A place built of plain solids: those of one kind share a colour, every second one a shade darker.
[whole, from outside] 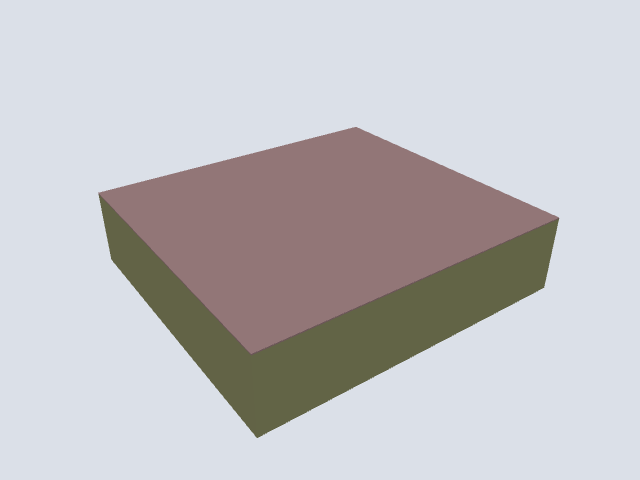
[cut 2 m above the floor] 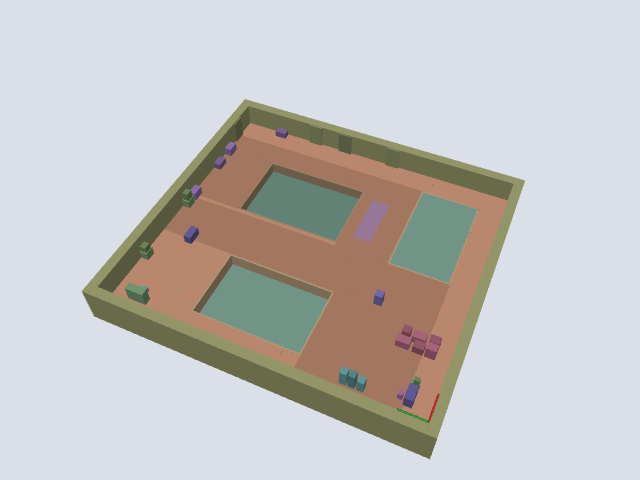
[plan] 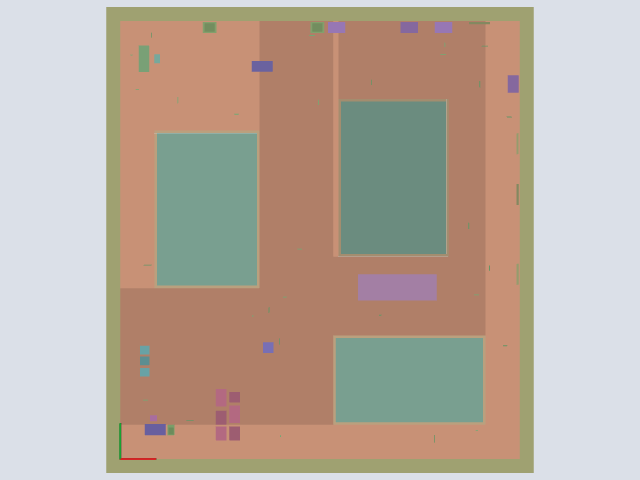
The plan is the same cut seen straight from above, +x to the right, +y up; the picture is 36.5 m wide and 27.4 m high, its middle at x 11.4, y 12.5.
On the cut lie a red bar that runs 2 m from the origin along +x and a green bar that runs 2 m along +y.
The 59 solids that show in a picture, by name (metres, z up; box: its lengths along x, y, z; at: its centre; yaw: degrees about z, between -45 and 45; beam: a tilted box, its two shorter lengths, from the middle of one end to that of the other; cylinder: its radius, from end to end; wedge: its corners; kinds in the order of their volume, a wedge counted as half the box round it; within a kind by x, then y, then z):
{
 "floor_deck_1": {"box": [1.95, 15.25, 1.3], "at": [0.97, 17.38, -0.65]},
 "floor_deck_2": {"box": [6.0, 6.25, 1.3], "at": [4.95, 21.88, -0.65]},
 "floor_deck_3": {"box": [12.15, 7.8, 1.3], "at": [6.08, 5.85, -0.65]},
 "floor_deck_4": {"box": [4.2, 15.25, 1.3], "at": [10.05, 17.38, -0.65]},
 "floor_deck_5": {"box": [22.8, 1.95, 1.3], "at": [11.4, 0.97, -0.65]},
 "floor_deck_6": {"box": [0.3, 13.45, 1.3], "at": [12.3, 18.27, -0.65]},
 "floor_deck_7": {"box": [6.3, 4.45, 1.3], "at": [15.6, 22.77, -0.65]},
 "floor_deck_8": {"box": [8.7, 4.5, 1.3], "at": [16.5, 9.3, -0.65]},
 "floor_deck_9": {"box": [2.1, 13.45, 1.3], "at": [19.8, 18.27, -0.65]},
 "floor_deck_10": {"box": [1.95, 23.05, 1.3], "at": [21.82, 13.47, -0.65]},
 "wall_1": {"box": [0.8, 25.0, 6.34], "at": [-0.4, 12.5, 1.87]},
 "wall_2": {"box": [24.4, 0.8, 6.34], "at": [11.4, -0.4, 1.87]},
 "wall_3": {"box": [24.4, 0.8, 6.34], "at": [11.4, 25.4, 1.87]},
 "wall_4": {"box": [0.8, 25.0, 6.34], "at": [23.2, 12.5, 1.87]},
 "floor_lift_1": {"box": [5.7, 8.7, 0.19], "at": [4.95, 14.25, -1.21]},
 "floor_lift_2": {"box": [6.0, 8.7, 0.35], "at": [15.6, 16.05, -1.13]},
 "floor_lift_3": {"box": [8.4, 4.8, 1.3], "at": [16.5, 4.5, -0.65]},
 "ceil_1": {"box": [24.4, 26.6, 0.1], "at": [11.4, 12.5, 4.99]},
 "floor_trim_1": {"box": [0.15, 8.7, 1.3], "at": [2.02, 14.25, -0.65]},
 "floor_trim_2": {"box": [5.85, 0.15, 1.3], "at": [4.88, 18.68, -0.65]},
 "floor_trim_3": {"box": [6.0, 0.15, 1.3], "at": [4.95, 9.82, -0.65]},
 "floor_trim_4": {"box": [0.15, 8.85, 1.3], "at": [7.88, 14.32, -0.65]},
 "floor_trim_5": {"box": [0.15, 4.8, 1.3], "at": [12.22, 4.5, -0.65]},
 "floor_trim_6": {"box": [0.15, 8.7, 1.3], "at": [12.53, 16.05, -0.65]},
 "floor_trim_7": {"box": [6.15, 0.15, 1.3], "at": [15.53, 20.48, -0.65]},
 "floor_trim_8": {"box": [6.3, 0.15, 1.3], "at": [15.6, 11.62, -0.65]},
 "floor_trim_9": {"box": [8.55, 0.15, 1.3], "at": [16.43, 6.97, -0.65]},
 "floor_trim_10": {"box": [8.7, 0.15, 1.3], "at": [16.5, 2.02, -0.65]},
 "floor_trim_11": {"box": [0.15, 8.85, 1.3], "at": [18.68, 16.12, -0.65]},
 "floor_trim_12": {"box": [0.15, 4.95, 1.3], "at": [20.77, 4.57, -0.65]},
 "case_cases_1": {"box": [0.62, 0.8, 1.1], "at": [5.76, 1.45, 0.55]},
 "case_cases_2": {"box": [0.62, 0.8, 0.74], "at": [5.76, 2.35, 0.37]},
 "case_cases_3": {"box": [0.62, 1.0, 0.74], "at": [5.76, 3.5, 0.37]},
 "case_cases_4": {"box": [0.62, 0.8, 0.92], "at": [6.53, 1.45, 0.46]},
 "case_cases_5": {"box": [0.62, 1.0, 0.74], "at": [6.53, 2.55, 0.37]},
 "case_cases_6": {"box": [0.62, 0.6, 0.92], "at": [6.53, 3.53, 0.46]},
 "scenery_1": {"box": [1.2, 0.12, 3.0], "at": [20.5, 24.88, 1.5]},
 "scenery_2": {"box": [0.12, 1.2, 3.0], "at": [22.68, 10.55, 1.5]},
 "scenery_3": {"box": [0.12, 1.2, 2.5], "at": [22.68, 15.1, 1.25]},
 "scenery_4": {"box": [0.12, 1.2, 2.8], "at": [22.68, 18.0, 1.4]},
 "case_wall_1": {"box": [1.0, 0.62, 0.74], "at": [12.35, 24.63, 0.37]},
 "case_wall_2": {"box": [1.0, 0.62, 0.56], "at": [16.5, 24.63, 0.28]},
 "case_wall_3": {"box": [1.0, 0.62, 0.74], "at": [18.45, 24.63, 0.37]},
 "case_wall_4": {"box": [0.62, 1.0, 0.56], "at": [22.43, 21.4, 0.28]},
 "piano_piano_1": {"box": [0.6, 1.52, 1.26], "at": [1.35, 22.85, 0.63]},
 "stack_wall_1": {"box": [0.8, 0.62, 0.74], "at": [5.1, 24.63, 0.37]},
 "stack_wall_2": {"box": [0.6, 0.5, 0.56], "at": [5.1, 24.63, 1.02]},
 "stack_wall_3": {"box": [0.8, 0.62, 0.74], "at": [11.25, 24.63, 0.37]},
 "stack_wall_4": {"box": [0.6, 0.5, 0.74], "at": [11.25, 24.63, 1.11]},
 "chairs_chair_1": {"box": [0.54, 0.5, 1.18], "at": [1.4, 4.95, 0.59]},
 "chairs_chair_2": {"box": [0.54, 0.5, 1.5], "at": [1.4, 5.6, 0.75]},
 "chairs_chair_3": {"box": [0.54, 0.5, 1.46], "at": [1.4, 6.22, 0.73]},
 "case_stray_1": {"box": [1.2, 0.62, 0.74], "at": [8.1, 22.41, 0.37]},
 "case_stray_2": {"box": [0.6, 0.62, 1.1], "at": [8.45, 6.36, 0.55]},
 "desk_desk_1": {"box": [1.2, 0.65, 1.04], "at": [2.0, 1.68, 0.52]},
 "vinyl_1": {"box": [4.5, 1.5, 0.05], "at": [15.82, 9.8, -0.02]},
 "stool_desk_1": {"box": [0.4, 0.35, 0.62], "at": [1.9, 2.33, 0.31]},
 "stool_piano_1": {"box": [0.34, 0.52, 0.48], "at": [2.1, 22.85, 0.24]},
 "stack_desk_1": {"box": [0.3, 0.4, 0.55], "at": [2.9, 1.6, 1.01]}
}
